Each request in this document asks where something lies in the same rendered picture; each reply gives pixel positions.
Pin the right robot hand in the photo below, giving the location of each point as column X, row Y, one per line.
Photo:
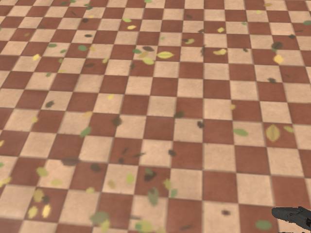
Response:
column 300, row 216

